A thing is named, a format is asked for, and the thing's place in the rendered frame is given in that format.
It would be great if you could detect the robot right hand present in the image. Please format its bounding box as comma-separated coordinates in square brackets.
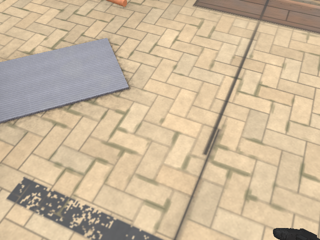
[273, 228, 320, 240]

